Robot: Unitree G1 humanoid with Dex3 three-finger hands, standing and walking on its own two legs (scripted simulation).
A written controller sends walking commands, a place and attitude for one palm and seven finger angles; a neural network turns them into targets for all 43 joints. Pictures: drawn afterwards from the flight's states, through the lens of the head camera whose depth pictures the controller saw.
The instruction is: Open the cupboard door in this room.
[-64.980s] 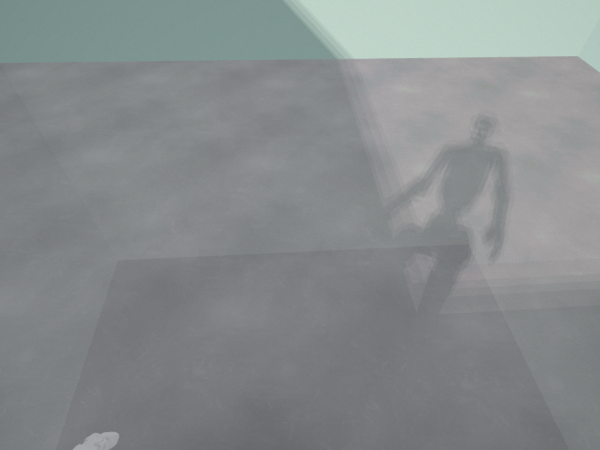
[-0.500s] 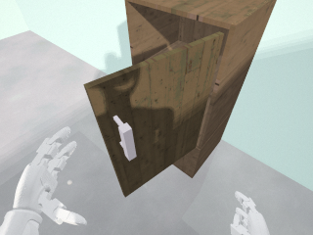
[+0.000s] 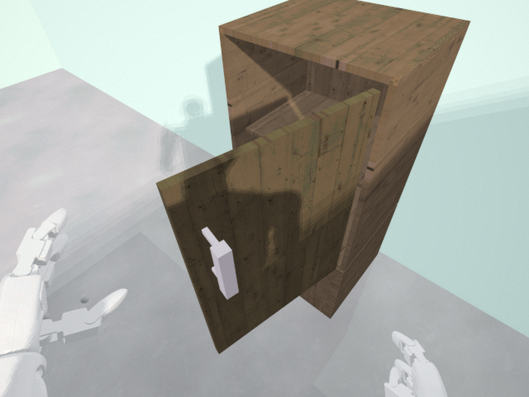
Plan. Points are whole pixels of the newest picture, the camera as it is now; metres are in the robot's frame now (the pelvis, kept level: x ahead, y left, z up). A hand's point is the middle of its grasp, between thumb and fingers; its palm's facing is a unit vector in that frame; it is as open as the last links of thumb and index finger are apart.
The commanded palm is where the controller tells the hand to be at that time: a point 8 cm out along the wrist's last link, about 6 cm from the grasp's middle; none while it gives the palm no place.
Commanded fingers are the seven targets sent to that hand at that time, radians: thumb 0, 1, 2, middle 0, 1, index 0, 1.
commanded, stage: draw the hand back to the body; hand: left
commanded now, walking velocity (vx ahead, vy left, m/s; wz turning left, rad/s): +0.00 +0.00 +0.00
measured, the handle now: (218, 262) +0.32 +0.12 +0.03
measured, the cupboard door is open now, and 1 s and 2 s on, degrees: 77 77 77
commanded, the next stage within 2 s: step back with the hand held close in 0.62 s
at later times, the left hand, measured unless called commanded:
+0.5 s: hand (69, 284) +0.19 +0.25 +0.16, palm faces +0.45 -0.80 -0.39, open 7.5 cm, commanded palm +0.14 +0.29 +0.17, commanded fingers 0.00 0.90 0.90 -0.20 -0.30 -0.20 -0.30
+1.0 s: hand (67, 289) +0.18 +0.25 +0.16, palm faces +0.36 -0.79 -0.49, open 7.4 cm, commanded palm +0.12 +0.29 +0.18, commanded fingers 0.00 0.90 0.90 -0.20 -0.30 -0.20 -0.30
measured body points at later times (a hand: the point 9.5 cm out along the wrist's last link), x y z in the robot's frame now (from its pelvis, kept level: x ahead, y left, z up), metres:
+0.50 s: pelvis +0.00 -0.01 +0.01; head -0.02 -0.03 +0.46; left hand +0.16 +0.29 +0.18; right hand +0.18 -0.23 -0.08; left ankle -0.03 +0.10 -0.74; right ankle -0.01 -0.13 -0.74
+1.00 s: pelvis -0.03 +0.00 +0.01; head -0.01 -0.02 +0.46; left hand +0.16 +0.29 +0.18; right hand +0.15 -0.25 -0.08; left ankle -0.03 +0.10 -0.74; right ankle -0.01 -0.13 -0.74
